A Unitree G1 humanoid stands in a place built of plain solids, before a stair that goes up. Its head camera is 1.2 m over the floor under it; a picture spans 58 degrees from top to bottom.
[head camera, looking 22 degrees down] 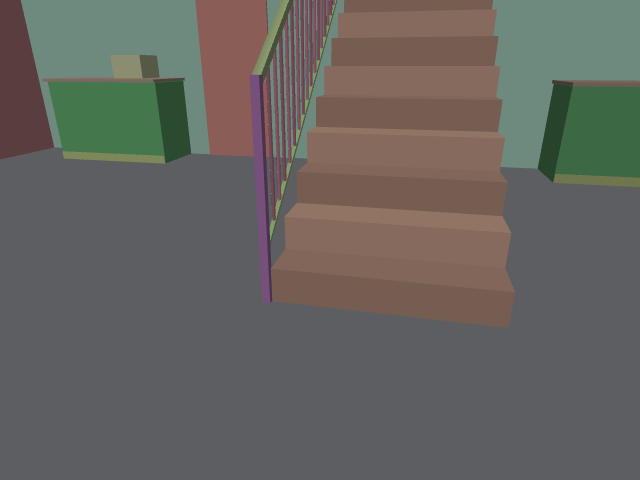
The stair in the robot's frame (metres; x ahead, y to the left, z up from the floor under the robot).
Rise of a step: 0.20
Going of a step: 0.27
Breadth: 1.22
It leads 12 degrees to the right of straight ahead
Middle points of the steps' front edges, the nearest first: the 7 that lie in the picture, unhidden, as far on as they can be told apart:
1.94 -0.33 0.20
2.21 -0.39 0.40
2.48 -0.45 0.60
2.75 -0.51 0.80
3.01 -0.57 1.00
3.28 -0.63 1.19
3.55 -0.68 1.39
